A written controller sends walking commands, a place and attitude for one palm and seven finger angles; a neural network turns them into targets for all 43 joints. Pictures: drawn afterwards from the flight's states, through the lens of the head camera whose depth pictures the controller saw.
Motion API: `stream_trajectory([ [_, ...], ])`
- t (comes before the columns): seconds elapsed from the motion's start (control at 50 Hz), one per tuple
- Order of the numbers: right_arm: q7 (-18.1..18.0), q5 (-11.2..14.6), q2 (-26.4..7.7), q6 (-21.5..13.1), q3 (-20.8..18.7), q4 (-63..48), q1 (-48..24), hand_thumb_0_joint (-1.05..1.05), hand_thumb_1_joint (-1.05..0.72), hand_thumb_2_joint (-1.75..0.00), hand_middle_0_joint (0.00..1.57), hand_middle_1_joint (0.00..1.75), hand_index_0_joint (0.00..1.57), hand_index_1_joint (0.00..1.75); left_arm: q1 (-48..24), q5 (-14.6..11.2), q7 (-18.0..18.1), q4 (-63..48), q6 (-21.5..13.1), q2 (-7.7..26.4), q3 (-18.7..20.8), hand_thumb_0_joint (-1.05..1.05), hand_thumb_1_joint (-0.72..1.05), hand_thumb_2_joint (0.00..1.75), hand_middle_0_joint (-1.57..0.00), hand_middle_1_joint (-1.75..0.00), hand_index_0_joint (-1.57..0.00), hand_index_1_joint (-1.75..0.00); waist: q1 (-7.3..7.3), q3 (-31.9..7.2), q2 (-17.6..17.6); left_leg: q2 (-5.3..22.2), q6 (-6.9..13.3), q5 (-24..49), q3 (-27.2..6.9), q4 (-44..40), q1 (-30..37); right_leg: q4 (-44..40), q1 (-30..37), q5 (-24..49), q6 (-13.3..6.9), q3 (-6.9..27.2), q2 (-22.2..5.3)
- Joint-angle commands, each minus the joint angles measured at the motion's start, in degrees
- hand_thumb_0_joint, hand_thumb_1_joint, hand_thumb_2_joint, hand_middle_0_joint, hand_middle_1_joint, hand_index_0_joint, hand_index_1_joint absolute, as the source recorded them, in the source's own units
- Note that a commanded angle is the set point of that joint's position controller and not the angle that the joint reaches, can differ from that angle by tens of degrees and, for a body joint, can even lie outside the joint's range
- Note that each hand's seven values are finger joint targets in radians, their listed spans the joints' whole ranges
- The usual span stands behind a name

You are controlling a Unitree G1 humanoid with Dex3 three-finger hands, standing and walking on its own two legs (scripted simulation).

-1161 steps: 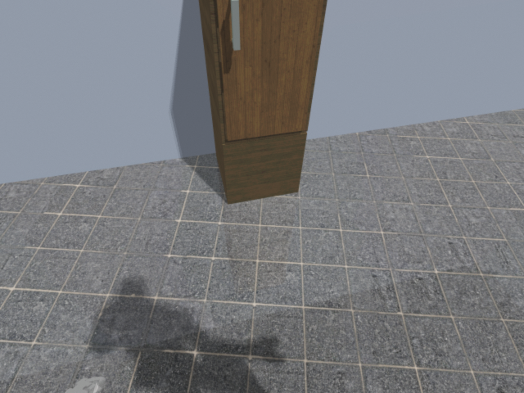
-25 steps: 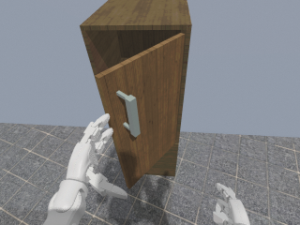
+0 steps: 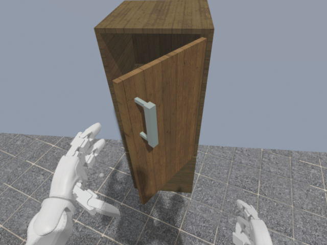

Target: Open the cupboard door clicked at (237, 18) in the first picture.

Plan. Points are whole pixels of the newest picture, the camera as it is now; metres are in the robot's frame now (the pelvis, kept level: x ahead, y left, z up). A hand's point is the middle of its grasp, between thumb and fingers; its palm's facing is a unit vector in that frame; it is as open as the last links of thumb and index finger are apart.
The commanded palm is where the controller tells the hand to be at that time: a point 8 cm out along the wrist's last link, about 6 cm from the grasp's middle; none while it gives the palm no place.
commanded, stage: draw the hand back to the body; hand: left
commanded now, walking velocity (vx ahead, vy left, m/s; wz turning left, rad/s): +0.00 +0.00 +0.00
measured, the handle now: (146, 122) +0.39 +0.09 +0.12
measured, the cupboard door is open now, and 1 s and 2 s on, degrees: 53 53 53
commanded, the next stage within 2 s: step back with the hand held close in 1.22 s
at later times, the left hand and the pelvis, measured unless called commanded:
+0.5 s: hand (58, 172) +0.21 +0.23 +0.15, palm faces +0.34 -0.88 -0.34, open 13.2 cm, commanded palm +0.16 +0.27 +0.16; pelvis +0.01 +0.01 +0.01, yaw +0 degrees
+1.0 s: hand (31, 162) +0.21 +0.28 +0.17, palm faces +0.48 -0.79 -0.39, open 7.8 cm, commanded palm +0.16 +0.32 +0.18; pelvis +0.02 +0.02 +0.01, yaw +0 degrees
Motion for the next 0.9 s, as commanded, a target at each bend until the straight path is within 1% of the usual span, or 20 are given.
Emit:
stream_trajectory([
  [0.0,-0.7,-0.1,-5.4,-5.1,-1.7,-10.0,-8.9,0.0,-0.9,-0.9,0.2,0.3,0.2,0.3,-9.3,-2.1,-1.2,-14.6,-4.4,6.2,5.1,0.0,-0.5,0.3,-0.15,-0.3,-0.15,-0.3,0.45,-3.4,-3.0,-1.3,1.3,7.9,-1.2,-6.0,-3.7,-7.0,3.6,4.3,1.1,1.6,0.1],
  [0.04,-1.0,0.0,-5.6,-5.2,-1.8,-9.8,-8.7,0.0,-0.9,-0.9,0.2,0.3,0.2,0.3,-8.8,-2.3,-2.2,-13.7,-3.9,6.8,5.8,0.0,-0.47,0.32,-0.15,-0.3,-0.15,-0.3,0.35,-2.9,-3.3,-1.3,1.3,7.4,-1.2,-6.0,-3.8,-7.4,3.2,3.3,1.2,1.6,0.1],
  [0.08,-1.1,0.3,-5.6,-5.5,-1.8,-9.6,-9.1,0.0,-0.9,-0.9,0.2,0.3,0.2,0.3,-10.0,-2.4,-2.8,-14.0,-3.5,6.8,5.8,0.0,-0.4,0.34,-0.15,-0.3,-0.15,-0.3,0.17,-2.4,-1.6,-1.4,1.3,6.8,-1.2,-6.3,-3.3,-7.9,2.8,2.3,1.1,1.7,-0.1],
  [0.12,-1.3,0.2,-5.7,-5.9,-1.8,-9.6,-9.0,0.0,-0.9,-0.9,0.2,0.3,0.2,0.3,-8.6,-3.3,-3.3,-13.9,-3.0,8.5,8.6,0.0,-0.32,0.37,-0.16,-0.3,-0.16,-0.3,0.89,-3.7,-1.2,-1.5,1.3,7.8,-1.5,-6.3,-3.0,-7.6,3.9,3.7,1.0,1.5,0.0],
  [0.14,-1.8,-1.6,-5.1,-5.9,-2.1,-8.8,-9.0,0.0,-0.9,-0.9,0.2,0.3,0.2,0.3,-9.8,4.5,4.1,-19.6,-8.0,15.5,9.8,0.0,-0.29,0.39,-0.16,-0.3,-0.16,-0.3,1.15,-2.4,-1.0,-1.1,1.7,8.6,-1.1,-8.1,-3.5,-10.0,6.0,4.3,0.8,3.0,-0.7],
  [0.16,-1.8,-2.3,-4.6,-6.1,-1.9,-7.6,-8.5,0.0,-0.9,-0.9,0.2,0.3,0.2,0.3,-4.4,5.4,7.3,-14.6,-9.3,13.4,10.3,0.0,-0.26,0.4,-0.16,-0.3,-0.16,-0.3,1.15,0.6,-3.8,-0.9,1.3,7.8,-1.1,-8.3,-3.8,-11.5,4.9,2.1,0.7,3.0,-0.8],
  [0.18,-1.6,-2.4,-4.6,-5.7,-2.0,-7.7,-8.7,0.0,-0.9,-0.9,0.2,0.3,0.2,0.3,-0.9,5.3,7.9,-12.9,-9.5,9.1,7.3,0.0,-0.22,0.42,-0.16,-0.3,-0.16,-0.3,0.7,1.5,-5.3,-0.7,1.4,7.8,-1.2,-8.6,-3.9,-11.3,4.7,2.3,0.9,2.9,-0.9],
  [0.26,-1.0,-2.5,-5.0,-4.5,-2.2,-6.5,-8.9,0.0,-0.9,-0.9,0.2,0.3,0.2,0.3,-2.2,7.7,10.8,-14.5,-12.4,10.4,7.6,0.0,-0.08,0.48,-0.16,-0.3,-0.16,-0.3,0.55,0.6,2.6,-0.4,1.1,9.7,-0.6,-10.7,-0.9,-12.1,7.0,4.6,0.5,2.8,-0.9],
  [0.3,-1.0,-2.7,-5.0,-4.4,-2.5,-6.3,-8.7,0.0,-0.9,-0.9,0.2,0.3,0.2,0.3,-2.6,8.3,11.9,-15.0,-13.5,11.2,8.2,0.0,-0.01,0.51,-0.17,-0.3,-0.17,-0.3,0.43,-0.7,2.1,-0.2,1.1,9.9,-0.8,-11.9,0.4,-12.2,8.0,4.7,0.6,2.5,-0.9],
  [0.34,-1.2,-2.8,-5.2,-4.2,-2.8,-6.2,-8.9,0.0,-0.9,-0.9,0.2,0.3,0.2,0.3,-2.3,8.7,12.7,-15.1,-14.3,12.3,9.6,0.0,0.06,0.54,-0.17,-0.3,-0.17,-0.3,0.61,-2.0,-0.9,-0.2,1.4,10.4,-0.9,-12.5,1.2,-12.6,9.4,4.8,0.7,2.5,-0.8],
  [0.36,-1.4,-2.9,-5.3,-4.1,-2.9,-5.7,-9.0,0.0,-0.9,-0.9,0.2,0.3,0.2,0.3,-1.6,8.8,13.1,-13.6,-14.5,13.3,10.8,0.0,0.09,0.55,-0.17,-0.3,-0.17,-0.3,0.81,-0.8,-1.6,-0.1,1.4,10.7,-0.9,-12.6,1.0,-13.3,9.5,4.7,0.7,2.6,-0.7],
  [0.4,-1.5,-2.9,-5.2,-3.6,-3.0,-5.4,-9.3,0.0,-0.9,-0.9,0.2,0.3,0.2,0.3,-1.7,8.8,13.4,-13.5,-15.0,13.6,11.7,0.0,0.17,0.58,-0.17,-0.3,-0.17,-0.3,0.84,-1.5,-2.3,-0.1,1.5,11.4,-0.8,-13.2,1.8,-13.5,10.3,5.5,0.8,2.7,-0.8],
  [0.46,-1.5,-2.8,-5.3,-3.3,-3.2,-4.7,-9.6,0.0,-0.9,-0.9,0.2,0.3,0.2,0.3,-1.4,9.1,13.7,-12.9,-15.6,13.9,12.8,0.0,0.27,0.63,-0.18,-0.3,-0.18,-0.3,1.02,-1.0,1.2,-0.2,1.2,12.8,-0.7,-13.8,2.4,-13.7,11.0,7.0,0.6,2.6,-0.8],
  [0.54,-1.4,-2.8,-5.4,-2.8,-3.7,-4.4,-9.4,0.0,-0.9,-0.9,0.2,0.3,0.2,0.3,0.3,9.1,14.0,-13.0,-16.1,14.9,15.1,0.0,0.41,0.69,-0.18,-0.3,-0.18,-0.3,1.38,-2.1,1.0,0.0,0.9,16.7,-0.7,-14.2,3.0,-12.9,12.8,10.9,0.5,2.3,-0.6],
  [0.6,-1.2,-2.8,-5.5,-2.2,-4.0,-4.4,-9.5,0.0,-0.9,-0.9,0.2,0.3,0.2,0.3,2.0,8.7,13.8,-11.8,-16.0,15.5,17.0,0.0,0.51,0.74,-0.19,-0.3,-0.19,-0.3,1.69,-1.6,-1.3,0.3,0.8,19.5,-0.8,-14.2,2.9,-12.7,13.6,13.4,0.6,2.1,-0.3],
  [0.64,-1.1,-2.7,-5.5,-1.6,-4.2,-4.2,-9.4,0.0,-0.9,-0.9,0.2,0.3,0.2,0.3,2.2,8.5,13.8,-11.2,-16.0,16.2,18.4,0.0,0.58,0.76,-0.19,-0.3,-0.19,-0.3,1.79,-1.6,-1.0,0.3,0.8,20.1,-0.4,-14.1,3.0,-12.9,13.7,14.1,0.7,2.3,-0.3],
  [0.66,-1.2,-2.6,-5.6,-1.5,-4.3,-4.1,-9.8,0.0,-0.9,-0.9,0.2,0.3,0.2,0.3,2.4,8.5,13.7,-10.4,-15.9,16.6,18.9,0.0,0.62,0.78,-0.19,-0.3,-0.19,-0.3,1.83,-0.3,-0.4,0.3,0.7,20.0,-0.4,-14.1,2.9,-13.3,13.1,13.9,0.6,2.4,-0.3],
  [0.72,-1.1,-2.5,-5.6,-0.9,-4.6,-4.1,-9.4,0.0,-0.9,-0.9,0.2,0.3,0.2,0.3,1.6,8.2,13.7,-10.6,-16.0,17.4,20.6,0.0,0.73,0.82,-0.19,-0.3,-0.19,-0.3,1.74,-1.5,-0.5,0.4,0.7,20.9,-0.2,-14.2,3.6,-13.2,13.6,14.7,0.7,2.5,-0.3],
  [0.8,-1.2,-2.5,-5.7,-0.8,-4.7,-4.0,-9.3,0.0,-0.9,-0.9,0.2,0.3,0.2,0.3,0.4,8.1,13.9,-11.5,-16.1,18.9,22.5,0.0,0.87,0.88,-0.2,-0.3,-0.2,-0.3,1.71,-1.8,1.6,0.3,0.6,22.8,-0.1,-14.0,4.3,-13.3,13.7,16.2,0.7,2.4,-0.3],
  [0.88,-0.9,-2.6,-6.0,-1.1,-4.7,-3.8,-9.3,0.0,-0.9,-0.9,0.2,0.3,0.2,0.3,-0.3,8.3,13.8,-11.6,-15.9,17.0,20.3,0.0,0.9,0.9,-0.2,-0.3,-0.2,-0.3,1.32,-1.1,3.0,0.4,0.4,23.2,-0.4,-14.2,4.6,-13.5,13.2,15.5,0.8,2.1,-0.3],
])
